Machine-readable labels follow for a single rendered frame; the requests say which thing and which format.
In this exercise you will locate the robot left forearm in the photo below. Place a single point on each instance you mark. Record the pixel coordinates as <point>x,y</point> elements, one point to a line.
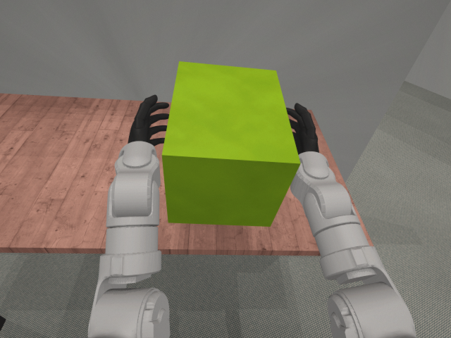
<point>132,218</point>

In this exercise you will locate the right robot upper arm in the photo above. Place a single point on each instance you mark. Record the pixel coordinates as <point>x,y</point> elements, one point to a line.
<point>369,311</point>

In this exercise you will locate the left robot upper arm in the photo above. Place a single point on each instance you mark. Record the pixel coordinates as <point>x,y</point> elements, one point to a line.
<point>130,313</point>

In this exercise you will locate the robot right forearm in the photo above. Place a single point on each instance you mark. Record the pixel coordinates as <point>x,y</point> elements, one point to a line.
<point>345,252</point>

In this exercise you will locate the table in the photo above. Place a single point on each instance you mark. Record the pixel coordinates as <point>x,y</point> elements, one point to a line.
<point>57,162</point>

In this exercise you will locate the carton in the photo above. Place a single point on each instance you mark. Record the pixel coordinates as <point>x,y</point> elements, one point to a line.
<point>229,155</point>

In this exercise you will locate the robot left hand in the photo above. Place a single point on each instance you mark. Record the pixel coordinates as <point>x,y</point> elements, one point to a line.
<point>141,130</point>

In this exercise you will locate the robot right hand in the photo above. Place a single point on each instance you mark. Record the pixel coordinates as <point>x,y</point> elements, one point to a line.
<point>305,136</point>

